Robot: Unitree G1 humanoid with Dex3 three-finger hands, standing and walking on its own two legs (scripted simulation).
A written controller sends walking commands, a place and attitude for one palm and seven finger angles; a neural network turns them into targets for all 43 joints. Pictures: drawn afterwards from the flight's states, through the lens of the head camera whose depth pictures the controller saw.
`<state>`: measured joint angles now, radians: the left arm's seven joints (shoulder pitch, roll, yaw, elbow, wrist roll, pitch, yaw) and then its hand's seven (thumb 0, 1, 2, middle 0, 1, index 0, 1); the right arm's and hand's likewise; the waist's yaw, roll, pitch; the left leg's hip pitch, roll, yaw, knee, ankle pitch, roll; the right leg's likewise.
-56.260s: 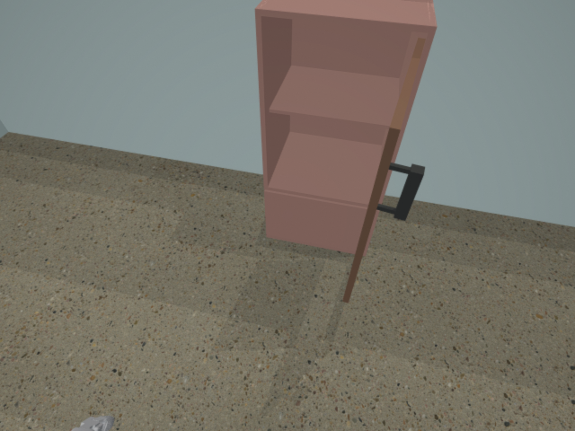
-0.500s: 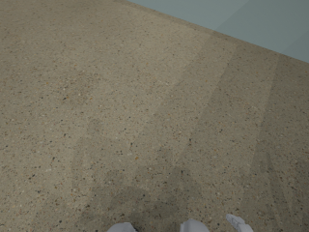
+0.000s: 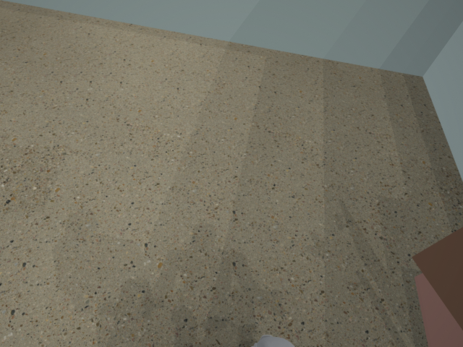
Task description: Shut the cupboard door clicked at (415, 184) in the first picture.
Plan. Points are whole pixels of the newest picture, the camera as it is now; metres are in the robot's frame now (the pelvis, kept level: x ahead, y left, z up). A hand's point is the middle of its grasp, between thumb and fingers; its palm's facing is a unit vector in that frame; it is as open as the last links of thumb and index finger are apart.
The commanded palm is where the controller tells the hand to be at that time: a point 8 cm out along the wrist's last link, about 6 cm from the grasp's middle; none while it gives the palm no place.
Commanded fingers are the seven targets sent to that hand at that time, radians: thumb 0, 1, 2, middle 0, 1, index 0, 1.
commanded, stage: turn to face it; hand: left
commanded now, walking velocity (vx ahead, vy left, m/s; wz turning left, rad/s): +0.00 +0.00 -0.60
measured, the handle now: out of the picture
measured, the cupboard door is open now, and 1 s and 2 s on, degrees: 29 29 29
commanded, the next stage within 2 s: take the last steps up to it in 1.84 s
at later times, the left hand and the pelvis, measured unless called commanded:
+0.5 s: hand (157, 322) +0.18 +0.15 -0.16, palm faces -0.30 -0.92 -0.24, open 7.4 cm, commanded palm none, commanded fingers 0.00 0.90 0.90 -0.20 -0.30 -0.20 -0.30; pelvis +0.02 -0.01 +0.00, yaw -18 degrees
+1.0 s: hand (186, 303) +0.21 +0.10 -0.15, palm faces -0.55 -0.79 -0.28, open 7.4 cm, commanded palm none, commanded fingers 0.00 0.90 0.90 -0.20 -0.30 -0.20 -0.30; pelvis +0.02 -0.02 +0.00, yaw -36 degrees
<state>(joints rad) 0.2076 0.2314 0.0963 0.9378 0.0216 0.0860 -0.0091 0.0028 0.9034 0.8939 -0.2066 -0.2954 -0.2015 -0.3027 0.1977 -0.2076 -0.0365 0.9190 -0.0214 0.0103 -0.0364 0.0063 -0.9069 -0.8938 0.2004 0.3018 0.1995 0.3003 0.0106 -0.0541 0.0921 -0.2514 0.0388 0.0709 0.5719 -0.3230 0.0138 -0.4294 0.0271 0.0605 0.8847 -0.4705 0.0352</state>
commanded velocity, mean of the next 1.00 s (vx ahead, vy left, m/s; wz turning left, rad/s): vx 0.00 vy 0.00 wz -0.60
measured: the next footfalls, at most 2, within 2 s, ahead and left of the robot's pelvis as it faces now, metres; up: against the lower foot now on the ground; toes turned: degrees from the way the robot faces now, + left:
right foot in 0.26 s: +0.03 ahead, -0.15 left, +0.00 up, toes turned -14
left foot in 0.56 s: +0.13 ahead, +0.10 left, +0.00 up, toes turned -17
